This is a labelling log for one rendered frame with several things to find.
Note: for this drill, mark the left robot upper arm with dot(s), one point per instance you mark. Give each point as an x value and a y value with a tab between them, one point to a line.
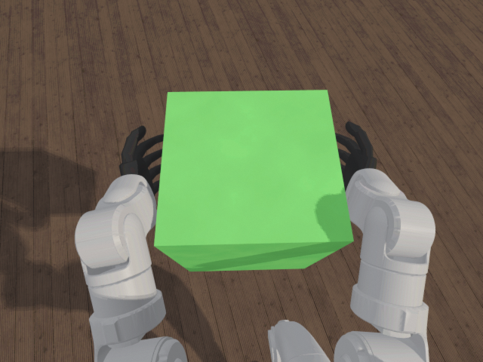
161	349

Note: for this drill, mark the carton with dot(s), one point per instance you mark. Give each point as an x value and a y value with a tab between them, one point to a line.
250	180

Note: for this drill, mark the left robot hand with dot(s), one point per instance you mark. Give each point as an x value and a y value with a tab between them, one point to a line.
133	161

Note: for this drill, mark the right robot hand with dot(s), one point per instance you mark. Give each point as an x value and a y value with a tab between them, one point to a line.
361	156

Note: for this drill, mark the right robot forearm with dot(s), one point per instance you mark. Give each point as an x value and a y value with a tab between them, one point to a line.
396	243

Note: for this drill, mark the right robot upper arm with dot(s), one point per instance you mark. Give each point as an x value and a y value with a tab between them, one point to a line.
357	346

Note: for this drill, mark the left robot forearm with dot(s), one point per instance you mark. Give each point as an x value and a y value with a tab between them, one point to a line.
111	243

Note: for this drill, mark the right robot thigh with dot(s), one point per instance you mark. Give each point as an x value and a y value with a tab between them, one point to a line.
289	341

